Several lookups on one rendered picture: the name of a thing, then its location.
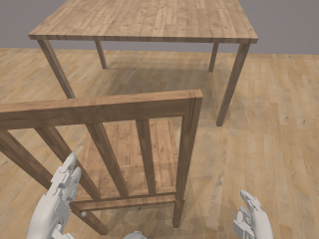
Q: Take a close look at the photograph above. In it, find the chair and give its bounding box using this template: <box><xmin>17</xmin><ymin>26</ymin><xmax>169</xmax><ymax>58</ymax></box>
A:
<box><xmin>0</xmin><ymin>89</ymin><xmax>203</xmax><ymax>236</ymax></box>

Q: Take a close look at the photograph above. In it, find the right robot hand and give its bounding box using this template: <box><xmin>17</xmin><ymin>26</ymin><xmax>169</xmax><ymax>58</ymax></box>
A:
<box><xmin>232</xmin><ymin>189</ymin><xmax>273</xmax><ymax>239</ymax></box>

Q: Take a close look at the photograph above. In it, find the left robot hand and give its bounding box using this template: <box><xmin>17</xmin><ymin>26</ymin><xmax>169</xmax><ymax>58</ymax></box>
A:
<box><xmin>26</xmin><ymin>152</ymin><xmax>82</xmax><ymax>239</ymax></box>

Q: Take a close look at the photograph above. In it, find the table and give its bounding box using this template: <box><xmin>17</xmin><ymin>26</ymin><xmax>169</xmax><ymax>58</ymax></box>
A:
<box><xmin>28</xmin><ymin>0</ymin><xmax>258</xmax><ymax>126</ymax></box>

